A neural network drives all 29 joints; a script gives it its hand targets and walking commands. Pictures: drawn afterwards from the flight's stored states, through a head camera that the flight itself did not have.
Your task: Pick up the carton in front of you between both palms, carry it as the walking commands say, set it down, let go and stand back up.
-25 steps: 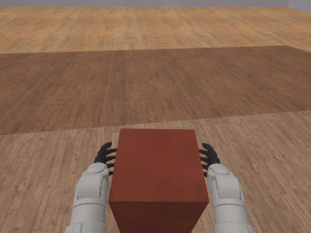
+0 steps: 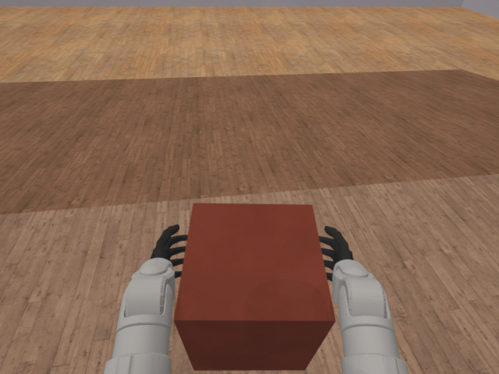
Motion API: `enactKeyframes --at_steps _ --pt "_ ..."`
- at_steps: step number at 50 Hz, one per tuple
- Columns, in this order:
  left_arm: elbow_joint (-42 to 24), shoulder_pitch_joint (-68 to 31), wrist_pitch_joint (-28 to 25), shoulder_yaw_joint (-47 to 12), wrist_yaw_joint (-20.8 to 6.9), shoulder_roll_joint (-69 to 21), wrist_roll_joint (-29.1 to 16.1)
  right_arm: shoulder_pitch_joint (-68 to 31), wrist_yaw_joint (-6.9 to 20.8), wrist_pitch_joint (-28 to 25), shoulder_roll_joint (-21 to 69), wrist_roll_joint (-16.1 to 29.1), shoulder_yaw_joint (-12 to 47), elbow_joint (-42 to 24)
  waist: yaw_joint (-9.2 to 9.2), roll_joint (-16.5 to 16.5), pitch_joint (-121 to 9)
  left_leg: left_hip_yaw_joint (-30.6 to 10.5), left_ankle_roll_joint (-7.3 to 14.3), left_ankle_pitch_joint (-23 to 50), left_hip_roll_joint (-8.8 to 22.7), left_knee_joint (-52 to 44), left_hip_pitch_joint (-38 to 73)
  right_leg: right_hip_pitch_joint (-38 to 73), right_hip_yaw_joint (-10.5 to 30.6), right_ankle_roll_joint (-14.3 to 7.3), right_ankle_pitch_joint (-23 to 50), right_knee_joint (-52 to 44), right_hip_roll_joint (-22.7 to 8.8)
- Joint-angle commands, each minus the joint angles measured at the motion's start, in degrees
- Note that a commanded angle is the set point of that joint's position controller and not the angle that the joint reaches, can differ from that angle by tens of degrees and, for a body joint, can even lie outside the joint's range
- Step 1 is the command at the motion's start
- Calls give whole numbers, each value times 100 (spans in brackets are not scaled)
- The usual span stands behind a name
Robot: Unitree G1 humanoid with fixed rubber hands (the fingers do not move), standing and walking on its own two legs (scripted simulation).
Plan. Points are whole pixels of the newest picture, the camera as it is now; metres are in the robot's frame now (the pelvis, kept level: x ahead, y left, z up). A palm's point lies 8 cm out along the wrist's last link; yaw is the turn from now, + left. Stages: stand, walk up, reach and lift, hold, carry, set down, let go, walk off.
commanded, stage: hold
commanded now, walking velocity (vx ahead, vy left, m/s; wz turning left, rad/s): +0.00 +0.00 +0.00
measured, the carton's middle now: (251, 290) +0.29 +0.00 -0.02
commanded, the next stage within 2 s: carry in 0.50 s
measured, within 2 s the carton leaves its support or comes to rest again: neither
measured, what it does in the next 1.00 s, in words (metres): walks ahead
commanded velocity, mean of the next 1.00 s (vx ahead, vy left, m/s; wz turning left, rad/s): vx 0.27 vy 0.00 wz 0.00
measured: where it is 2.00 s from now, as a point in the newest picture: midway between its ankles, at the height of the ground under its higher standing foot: (244, 288)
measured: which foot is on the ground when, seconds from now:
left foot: down 0.00-1.00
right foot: down 0.00-0.92, up 0.94-1.00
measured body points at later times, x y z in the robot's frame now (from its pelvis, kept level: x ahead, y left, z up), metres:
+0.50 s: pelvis +0.00 +0.00 +0.00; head -0.04 +0.00 +0.45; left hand +0.30 +0.15 +0.04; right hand +0.30 -0.15 +0.04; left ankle +0.02 +0.13 -0.74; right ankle +0.02 -0.13 -0.74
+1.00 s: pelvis +0.14 +0.00 -0.02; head +0.14 -0.01 +0.43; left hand +0.42 +0.14 +0.05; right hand +0.41 -0.16 +0.05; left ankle +0.02 +0.13 -0.74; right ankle +0.09 -0.10 -0.73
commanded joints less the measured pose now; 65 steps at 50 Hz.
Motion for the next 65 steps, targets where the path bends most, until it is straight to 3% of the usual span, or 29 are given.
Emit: enactKeyframes --at_steps 1,24,25,27,28,32,35,37,39,40,41,43,44,45,46,47,48,49,50,51,52,53,54,55,56,57,59,62,65 --pt "-359 -2989 -199 -3336 -1344 -5287 -1573 -2947 1327 -186 5298 1558 3327 -331 1 16 -1456 393 -45 947 -364 -320 308 306 -391 45 998 -314 353" --pt "-506 -2851 -196 -3389 -1325 -5227 -1593 -2806 1297 -185 5231 1567 3370 -481 -3 21 -1396 374 -42 923 -370 -337 291 278 -390 35 956 -329 360" --pt "-521 -3001 -181 -3382 -1332 -5230 -1641 -2929 1297 -158 5250 1565 3373 -489 24 81 -1454 176 77 156 644 87 -376 -338 -184 -56 73 128 -631" --pt "-752 -3031 -146 -3562 -1311 -5261 -1753 -2966 1271 -130 5238 1686 3508 -705 10 69 -1365 -89 160 -2283 574 -234 -881 -887 6 -136 -2276 -158 -531" --pt "-913 -3116 -111 -3690 -1291 -5248 -1825 -3068 1246 -93 5249 1776 3657 -889 -1 69 -1250 -104 212 -2898 568 -231 -1068 -1128 -17 -151 -2842 -117 -485" --pt "-1586 -3073 224 -4210 -1161 -5125 -2216 -2938 1097 251 5110 2100 4124 -1523 -2 286 -1807 -53 339 -2096 800 -95 -908 -1116 -519 -136 -1579 550 -453" --pt "-2067 -3099 725 -4553 -1077 -4926 -2540 -2851 974 743 4864 2330 4432 -2031 -27 372 -1771 -158 440 -2591 976 -51 -1021 -1445 -538 -179 -2022 583 -552" --pt "-2199 -3006 1103 -4615 -1021 -4751 -2696 -2872 909 1121 4677 2498 4540 -2256 11 9 -1566 209 340 -2249 864 479 -1481 -1269 -188 -312 -2143 224 -858" --pt "-2337 -2713 1434 -4607 -956 -4609 -2817 -2799 864 1489 4697 2727 4667 -2478 82 -1000 -1537 1127 92 -1423 439 1705 -2404 -402 802 -675 -1740 -357 -1484" --pt "-2436 -2561 1577 -4591 -913 -4595 -2833 -2809 870 1654 4733 2886 4757 -2620 95 -1290 -1404 1390 49 -1505 342 1511 -2789 -77 1054 -895 -1082 -348 -1701" --pt "-2597 -2497 1712 -4603 -868 -4618 -2846 -2814 888 1792 4775 3046 4839 -2741 67 -1172 -1372 1468 64 -1422 356 1050 -2570 -128 928 -947 -317 -142 -1692" --pt "-3088 -2597 1969 -4735 -828 -4690 -3003 -2637 914 1983 4948 3250 4876 -2876 -1 -602 -1738 1528 90 -955 312 545 -1564 -292 -129 -652 909 743 -1284" --pt "-3271 -2599 2085 -4798 -833 -4756 -3104 -2460 909 2057 4979 3268 4845 -2919 -55 -84 -1898 1214 186 -518 432 374 -608 -861 -836 -393 1722 1587 -938" --pt "-3458 -2583 2193 -4849 -854 -4788 -3205 -2205 887 2114 4925 3223 4781 -2951 -143 818 -2163 388 461 688 924 368 770 -2094 -1408 -100 1914 2674 -672" --pt "-3567 -2569 2270 -4881 -896 -4817 -3291 -2001 844 2174 4953 3139 4750 -3015 -212 1710 -2120 -634 823 2479 1666 219 1761 -3502 -1794 120 76 3175 -387" --pt "-3627 -2520 2317 -4914 -939 -4920 -3351 -1987 798 2236 4949 3075 4737 -3274 -225 1744 -1708 -1250 1178 3571 2070 52 2212 -4532 -1680 109 -2114 3009 -174" --pt "-3629 -2455 2353 -4862 -963 -4972 -3391 -2081 760 2310 5067 3092 4801 -3508 -253 1085 -1473 -1244 1281 3767 2249 66 2377 -4809 -1529 26 -2793 2523 -299" --pt "-3667 -2269 2385 -4812 -974 -4978 -3416 -2072 739 2357 5164 3137 4836 -3729 -241 738 -1536 -920 1119 3596 2203 132 2365 -4515 -1528 -38 -2492 1795 -331" --pt "-3740 -2119 2404 -4801 -973 -4959 -3416 -2118 737 2387 5155 3185 4851 -3949 -182 814 -1717 -391 824 3406 2020 266 2041 -3722 -1653 -91 -1683 1052 -257" --pt "-3763 -2047 2416 -4806 -954 -5005 -3399 -2262 744 2420 5082 3227 4861 -4093 -22 871 -2094 568 466 3385 1592 678 1124 -1968 -1953 -157 -618 153 -27" --pt "-3831 -2081 2422 -4767 -922 -5017 -3357 -2163 763 2459 4969 3288 4870 -4160 41 572 -2657 1313 182 2792 1254 1439 -122 295 -1926 -224 199 -156 -33" --pt "-3785 -1827 2425 -4696 -870 -4998 -3253 -2445 804 2511 4777 3400 4913 -4448 279 -582 -2821 1808 -89 1096 822 2844 -1585 1494 -77 -461 -827 -799 -1211" --pt "-3774 -1950 2409 -4599 -810 -4975 -3139 -2829 863 2598 4790 3581 5016 -4607 198 -2121 -2520 1738 -152 -1490 146 3656 -3391 2376 1994 -1191 1307 -804 -2370" --pt "-4005 -2091 2471 -4609 -766 -4932 -3142 -2751 902 2637 4819 3634 5066 -4416 173 -1374 -2227 1126 86 -1971 414 4266 -4127 2578 1914 -1581 2527 -477 -2616" --pt "-4027 -2105 2531 -4608 -730 -4925 -3155 -2618 933 2659 4817 3646 4998 -4230 201 -752 -2091 1051 176 -1958 602 4465 -4397 2621 1433 -1557 3239 -293 -2518" --pt "-4061 -2124 2559 -4623 -717 -4947 -3162 -2429 944 2668 4861 3613 4949 -4078 198 -277 -2134 969 227 -1653 757 4157 -4525 2668 1071 -1330 2914 -338 -2424" --pt "-4085 -2181 2619 -4741 -754 -5002 -3248 -2107 917 2670 4961 3456 4823 -3804 195 -365 -1984 1185 176 -1230 716 3240 -4427 2586 300 -943 3040 -538 -2097" --pt "-4002 -2014 2649 -4826 -913 -5008 -3379 -1694 796 2614 5068 3117 4720 -3615 157 -602 -1861 1596 103 -549 446 2185 -3788 2066 -596 -792 3293 -597 -1748" --pt "-3865 -1874 2634 -4853 -1052 -4967 -3420 -1523 719 2562 5109 2879 4672 -3601 123 -999 -1537 2221 158 411 73 838 -2363 891 -1395 -578 3649 -567 -1429"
